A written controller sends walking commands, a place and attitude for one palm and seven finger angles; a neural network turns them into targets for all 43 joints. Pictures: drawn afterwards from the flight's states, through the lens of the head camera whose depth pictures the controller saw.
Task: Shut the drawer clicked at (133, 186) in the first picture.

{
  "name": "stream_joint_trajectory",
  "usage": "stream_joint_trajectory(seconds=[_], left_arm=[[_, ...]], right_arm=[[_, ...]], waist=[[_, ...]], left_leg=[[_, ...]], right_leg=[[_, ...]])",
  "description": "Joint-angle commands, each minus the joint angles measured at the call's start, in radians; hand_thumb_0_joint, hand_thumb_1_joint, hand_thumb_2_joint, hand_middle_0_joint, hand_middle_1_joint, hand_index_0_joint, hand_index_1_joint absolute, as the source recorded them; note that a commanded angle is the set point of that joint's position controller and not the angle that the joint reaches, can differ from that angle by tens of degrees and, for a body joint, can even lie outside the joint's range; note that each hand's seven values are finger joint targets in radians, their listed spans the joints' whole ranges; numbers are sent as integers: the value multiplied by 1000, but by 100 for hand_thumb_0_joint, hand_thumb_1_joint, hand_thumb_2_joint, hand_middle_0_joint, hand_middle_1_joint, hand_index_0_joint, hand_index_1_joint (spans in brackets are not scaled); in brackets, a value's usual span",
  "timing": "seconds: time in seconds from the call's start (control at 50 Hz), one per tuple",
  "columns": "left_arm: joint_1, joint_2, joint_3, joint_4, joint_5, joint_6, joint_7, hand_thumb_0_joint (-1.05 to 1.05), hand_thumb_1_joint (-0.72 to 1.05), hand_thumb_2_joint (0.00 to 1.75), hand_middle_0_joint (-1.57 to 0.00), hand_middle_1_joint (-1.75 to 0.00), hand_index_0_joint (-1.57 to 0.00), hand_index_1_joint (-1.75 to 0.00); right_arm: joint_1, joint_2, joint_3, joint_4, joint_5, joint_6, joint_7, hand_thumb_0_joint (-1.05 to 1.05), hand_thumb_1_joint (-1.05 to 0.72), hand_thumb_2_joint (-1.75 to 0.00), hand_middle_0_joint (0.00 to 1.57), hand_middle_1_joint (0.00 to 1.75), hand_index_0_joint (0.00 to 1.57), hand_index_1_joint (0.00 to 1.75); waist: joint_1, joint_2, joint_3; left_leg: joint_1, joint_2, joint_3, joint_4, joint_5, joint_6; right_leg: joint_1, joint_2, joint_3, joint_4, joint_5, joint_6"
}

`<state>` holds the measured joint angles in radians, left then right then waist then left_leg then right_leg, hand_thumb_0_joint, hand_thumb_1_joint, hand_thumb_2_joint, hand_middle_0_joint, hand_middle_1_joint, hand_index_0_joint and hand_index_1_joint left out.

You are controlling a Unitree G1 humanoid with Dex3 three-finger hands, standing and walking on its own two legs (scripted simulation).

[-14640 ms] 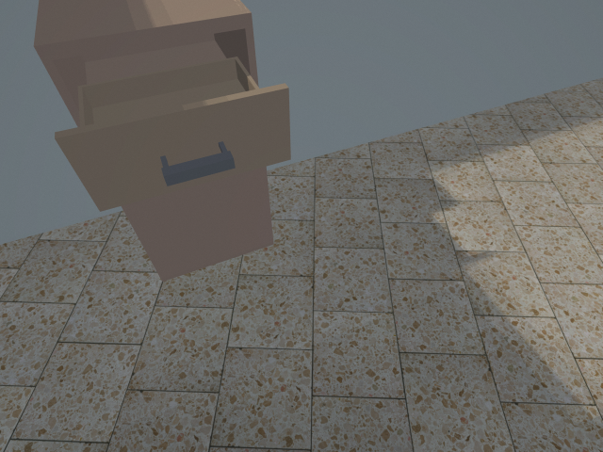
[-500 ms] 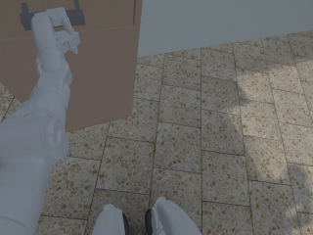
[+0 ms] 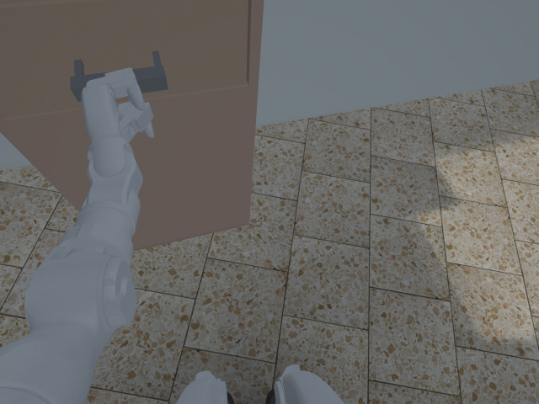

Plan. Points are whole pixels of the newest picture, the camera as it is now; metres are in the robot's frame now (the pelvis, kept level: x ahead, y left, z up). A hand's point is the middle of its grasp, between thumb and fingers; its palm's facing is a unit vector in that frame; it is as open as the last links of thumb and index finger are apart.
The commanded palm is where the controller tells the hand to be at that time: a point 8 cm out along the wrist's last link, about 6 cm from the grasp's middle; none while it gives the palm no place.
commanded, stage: draw the hand back to the body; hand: left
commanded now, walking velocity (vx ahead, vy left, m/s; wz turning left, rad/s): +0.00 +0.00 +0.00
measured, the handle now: (120, 72) +0.61 +0.17 +0.08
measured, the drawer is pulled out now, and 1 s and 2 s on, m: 0.00 0.00 0.00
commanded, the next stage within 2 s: step back with the hand held close in 1.36 s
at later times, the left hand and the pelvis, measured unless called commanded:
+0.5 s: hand (80, 181) +0.37 +0.17 +0.15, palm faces +0.14 -0.99 -0.02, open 3.3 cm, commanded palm +0.33 +0.22 +0.15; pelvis +0.02 -0.01 +0.04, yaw +2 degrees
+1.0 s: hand out of the picture +0.23 +0.22 +0.20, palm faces +0.29 -0.91 -0.29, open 3.3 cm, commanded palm +0.18 +0.27 +0.22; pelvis +0.00 +0.01 +0.07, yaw +1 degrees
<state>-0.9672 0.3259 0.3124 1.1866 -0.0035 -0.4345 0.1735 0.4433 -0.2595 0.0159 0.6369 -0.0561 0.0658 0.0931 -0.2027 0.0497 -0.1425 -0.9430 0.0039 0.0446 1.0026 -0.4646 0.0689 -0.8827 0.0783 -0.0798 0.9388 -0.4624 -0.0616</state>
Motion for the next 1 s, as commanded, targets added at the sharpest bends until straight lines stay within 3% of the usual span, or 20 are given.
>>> stream_joint_trajectory(seconds=[0.0, 0.06, 0.1, 0.14, 0.18, 0.24, 0.3, 0.34, 0.42, 0.46, 0.48, 0.5, 0.52, 0.56, 0.64, 0.66, 0.76, 0.86, 0.98], left_arm=[[-315, 165, 7, -307, -9, -70, -27, 0, 90, 90, -140, -160, -140, -160], [-109, 128, -10, -499, -51, -25, -54, 0, 90, 90, -140, -160, -140, -160], [-15, 94, -26, -611, -89, 16, -65, 0, 90, 90, -140, -160, -140, -160], [37, 89, -36, -697, -109, 48, -73, 0, 90, 90, -140, -160, -140, -160], [94, 99, -30, -800, -120, 63, -75, 0, 90, 90, -140, -160, -140, -160], [162, 83, -63, -896, -125, 79, -90, 0, 90, 90, -140, -160, -140, -160], [288, 19, -128, -974, -143, 115, -125, 0, 90, 90, -140, -160, -140, -160], [333, -15, -165, -996, -161, 154, -150, 0, 90, 90, -140, -160, -140, -160], [397, 12, -142, -1066, -191, 224, -175, 0, 90, 90, -140, -160, -140, -160], [428, 36, -120, -1113, -198, 245, -180, 0, 90, 90, -140, -160, -140, -160], [491, 136, -165, -1176, -110, 257, -154, 0, 90, 90, -140, -160, -140, -160], [510, 106, -176, -1217, -112, 268, -139, 0, 90, 90, -140, -160, -140, -160], [542, 94, -194, -1236, -107, 280, -132, 0, 90, 90, -140, -160, -140, -160], [577, 117, -174, -1262, -101, 302, -118, 0, 90, 90, -140, -160, -140, -160], [689, 118, -162, -1334, -97, 328, -110, 0, 90, 90, -140, -160, -140, -160], [727, 111, -159, -1353, -98, 333, -108, 0, 90, 90, -140, -160, -140, -160], [859, 113, -139, -1487, -92, 340, -100, 0, 90, 90, -140, -160, -140, -160], [1011, 143, -81, -1618, -88, 334, -90, 0, 90, 90, -140, -160, -140, -160], [1200, 165, -14, -1764, -88, 311, -83, 0, 90, 90, -140, -160, -140, -160]], right_arm=[[177, -173, -72, -55, 14, 9, -7, 0, -90, -90, 20, 30, 20, 30], [144, -163, -77, -110, 37, 22, -5, 0, -90, -90, 20, 30, 20, 30], [110, -155, -77, -133, 53, 19, -10, 0, -90, -90, 20, 30, 20, 30], [81, -154, -75, -143, 66, 11, -22, 0, -90, -90, 20, 30, 20, 30], [42, -149, -74, -153, 75, -2, -31, 0, -90, -90, 20, 30, 20, 30], [-9, -143, -69, -159, 82, -19, -48, 0, -90, -90, 20, 30, 20, 30], [-58, -132, -66, -169, 94, -36, -60, 0, -90, -90, 20, 30, 20, 30], [-86, -134, -62, -178, 100, -43, -69, 0, -90, -90, 20, 30, 20, 30], [-175, -134, -45, -206, 109, -54, -94, 0, -90, -90, 20, 30, 20, 30], [-215, -128, -36, -221, 111, -61, -105, 0, -90, -90, 20, 30, 20, 30], [-279, -118, -36, -225, 110, -42, -113, 0, -90, -90, 20, 30, 20, 30], [-305, -106, -29, -241, 112, -36, -122, 0, -90, -90, 20, 30, 20, 30], [-329, -105, -22, -242, 112, -35, -130, 0, -90, -90, 20, 30, 20, 30], [-355, -102, -11, -234, 110, -32, -145, 0, -90, -90, 20, 30, 20, 30], [-384, -99, 0, -230, 101, -42, -160, 0, -90, -90, 20, 30, 20, 30], [-389, -94, 4, -231, 100, -43, -160, 0, -90, -90, 20, 30, 20, 30], [-409, -92, 9, -228, 85, -67, -159, 0, -90, -90, 20, 30, 20, 30], [-420, -92, 4, -222, 72, -89, -155, 0, -90, -90, 20, 30, 20, 30], [-419, -88, -7, -212, 67, -121, -147, 0, -90, -90, 20, 30, 20, 30]], waist=[[44, 68, -542], [99, 72, -584], [103, -5, -532], [105, -43, -460], [124, -30, -436], [125, -18, -360], [135, 21, -340], [130, 1, -297], [153, -51, -218], [172, -47, -214], [198, -62, -195], [190, -55, -169], [197, -49, -129], [202, -34, -72], [216, -52, -34], [217, -20, -14], [227, 4, 16], [241, -23, 28], [254, 18, 51]], left_leg=[[475, 1, -88, -68, 604, -33], [553, 1, -73, -104, 741, -30], [525, -5, -53, -128, 710, -19], [499, -11, -43, -163, 648, -13], [523, -15, -39, -188, 610, -13], [542, -18, -36, -217, 573, -11], [631, -9, -53, -238, 657, -15], [665, -5, -63, -257, 643, -14], [632, -17, -64, -313, 485, -13], [634, -22, -63, -332, 456, -11], [670, -15, -60, -400, 408, -20], [679, -15, -57, -425, 375, -15], [694, -11, -58, -451, 361, -15], [727, -8, -60, -494, 350, -14], [819, -3, -69, -560, 379, -13], [831, 0, -73, -579, 371, -17], [895, 4, -82, -637, 386, -20], [918, 7, -83, -662, 424, -22], [913, 13, -94, -665, 446, -30]], right_leg=[[246, -3, 75, -90, 566, 36], [363, -4, 74, -117, 705, 37], [447, -6, 82, -149, 786, 47], [498, -12, 85, -172, 799, 51], [517, -15, 88, -195, 777, 53], [534, -23, 95, -222, 766, 56], [518, -27, 79, -242, 752, 53], [495, -25, 70, -265, 691, 51], [537, -36, 70, -313, 602, 47], [569, -42, 78, -325, 580, 44], [623, -72, 131, -384, 550, 56], [649, -77, 134, -415, 520, 61], [651, -76, 128, -436, 485, 54], [662, -72, 127, -480, 437, 45], [696, -61, 115, -548, 418, 37], [708, -64, 111, -557, 396, 31], [753, -59, 104, -613, 386, 26], [792, -57, 101, -640, 408, 25], [804, -61, 100, -645, 407, 21]])
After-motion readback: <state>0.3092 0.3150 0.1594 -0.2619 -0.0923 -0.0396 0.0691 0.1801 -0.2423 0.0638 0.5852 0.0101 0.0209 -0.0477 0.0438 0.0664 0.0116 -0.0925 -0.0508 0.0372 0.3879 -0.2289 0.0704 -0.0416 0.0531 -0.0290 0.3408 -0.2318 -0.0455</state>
